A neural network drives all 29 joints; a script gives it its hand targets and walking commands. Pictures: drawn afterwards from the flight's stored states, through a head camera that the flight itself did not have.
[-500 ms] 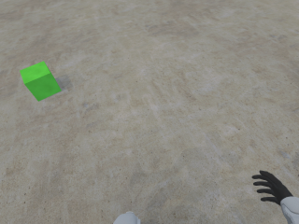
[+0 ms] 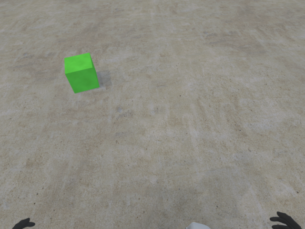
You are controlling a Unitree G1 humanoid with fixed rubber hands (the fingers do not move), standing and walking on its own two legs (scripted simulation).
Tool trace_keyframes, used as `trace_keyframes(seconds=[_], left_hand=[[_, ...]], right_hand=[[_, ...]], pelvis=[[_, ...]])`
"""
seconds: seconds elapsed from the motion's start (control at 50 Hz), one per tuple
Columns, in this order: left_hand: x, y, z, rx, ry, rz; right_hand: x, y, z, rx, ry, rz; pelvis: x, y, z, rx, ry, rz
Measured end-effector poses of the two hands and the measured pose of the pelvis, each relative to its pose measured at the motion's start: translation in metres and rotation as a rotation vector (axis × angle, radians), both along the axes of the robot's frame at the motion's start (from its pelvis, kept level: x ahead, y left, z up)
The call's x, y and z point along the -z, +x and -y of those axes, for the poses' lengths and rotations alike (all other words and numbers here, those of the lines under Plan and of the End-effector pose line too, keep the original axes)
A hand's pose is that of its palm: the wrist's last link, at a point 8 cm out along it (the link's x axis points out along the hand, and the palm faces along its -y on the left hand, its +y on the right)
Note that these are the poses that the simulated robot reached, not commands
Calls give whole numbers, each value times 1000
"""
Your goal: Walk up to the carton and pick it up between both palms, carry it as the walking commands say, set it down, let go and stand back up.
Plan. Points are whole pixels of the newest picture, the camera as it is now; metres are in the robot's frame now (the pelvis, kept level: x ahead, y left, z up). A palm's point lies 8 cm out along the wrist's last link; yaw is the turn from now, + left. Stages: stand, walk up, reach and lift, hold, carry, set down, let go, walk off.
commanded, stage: walk up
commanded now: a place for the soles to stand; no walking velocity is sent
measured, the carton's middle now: (82, 72) +1.61 +0.70 -0.63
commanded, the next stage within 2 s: none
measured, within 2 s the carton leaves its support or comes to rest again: neither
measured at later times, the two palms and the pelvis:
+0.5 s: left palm (2, 209) +0.20 +0.43 -0.06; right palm (205, 115) +0.48 -0.19 -0.05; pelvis +0.24 +0.08 +0.01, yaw +14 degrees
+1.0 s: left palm out of the picture +0.36 +0.50 -0.02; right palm (174, 74) +0.74 -0.11 -0.05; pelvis +0.47 +0.14 +0.02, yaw +21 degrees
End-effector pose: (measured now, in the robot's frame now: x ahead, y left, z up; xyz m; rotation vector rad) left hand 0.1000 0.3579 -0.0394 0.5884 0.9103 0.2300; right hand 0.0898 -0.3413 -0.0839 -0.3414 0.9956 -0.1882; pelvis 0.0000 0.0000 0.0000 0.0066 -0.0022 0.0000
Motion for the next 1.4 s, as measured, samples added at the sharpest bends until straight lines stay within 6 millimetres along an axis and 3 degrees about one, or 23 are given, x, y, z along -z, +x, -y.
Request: trace_keyframes(seconds=[0.1,0.18,0.28,0.34,0.38,0.42,0.46,0.6,0.66,0.72,0.8,0.94,1.04,1.1,1.14,1.24,1.4], left_hand=[[-29,-2,-15,-140,28,19],[-35,-15,-30,-237,37,-55],[-22,-22,-45,-347,10,-169],[-5,-12,-58,-400,-13,-210],[10,4,-69,-416,-30,-222],[19,34,-71,-414,-61,-193],[22,70,-70,-393,-99,-149],[22,178,-73,-296,-143,-117],[17,226,-79,-271,-123,-88],[13,264,-91,-272,-67,-31],[-4,279,-104,-347,-26,19],[-19,266,-127,-466,-21,-68],[-8,266,-152,-523,-51,-157],[8,279,-176,-540,-73,-186],[22,297,-191,-541,-93,-192],[33,376,-209,-479,-159,-139],[22,500,-244,-351,-154,-95]], right_hand=[[-11,101,-18,-143,31,19],[-30,191,-43,-246,50,80],[-48,304,-96,-355,70,171],[-50,364,-132,-404,63,213],[-46,392,-147,-407,31,240],[-40,400,-153,-378,17,218],[-35,396,-153,-346,11,160],[-27,389,-131,-270,-18,30],[-18,403,-118,-242,-21,3],[0,433,-113,-253,-26,-9],[8,486,-135,-321,-21,-30],[-18,597,-200,-449,20,28],[-39,678,-259,-510,28,113],[-45,720,-296,-531,12,167],[-46,738,-312,-524,-13,197],[-46,737,-318,-439,-38,142],[-28,722,-299,-320,-56,10]], pelvis=[[-17,47,0,-84,-19,-2],[-26,84,-7,-124,-14,-5],[-25,133,-26,-165,-16,-5],[-16,167,-45,-186,-15,-9],[-5,188,-61,-197,-13,-5],[-4,205,-70,-222,-7,0],[-10,223,-75,-238,2,2],[-17,291,-86,-263,30,-1],[-13,324,-87,-266,34,6],[1,359,-86,-286,26,13],[-2,392,-94,-326,-4,20],[-21,448,-121,-357,-14,9],[-21,487,-155,-361,-21,9],[-12,513,-184,-360,-23,9],[-5,526,-202,-363,-16,13],[-14,561,-228,-357,-1,9],[-17,624,-257,-335,16,7]])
